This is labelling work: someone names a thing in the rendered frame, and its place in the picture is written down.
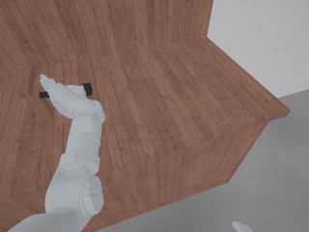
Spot right robot hand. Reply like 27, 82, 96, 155
232, 221, 252, 232

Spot robot left forearm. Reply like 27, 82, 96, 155
44, 97, 105, 211

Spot tap lever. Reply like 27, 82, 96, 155
40, 82, 93, 99

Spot robot left upper arm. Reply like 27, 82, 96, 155
8, 173, 104, 232

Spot counter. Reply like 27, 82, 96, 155
0, 0, 291, 232

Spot left robot hand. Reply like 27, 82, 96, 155
40, 74, 86, 119

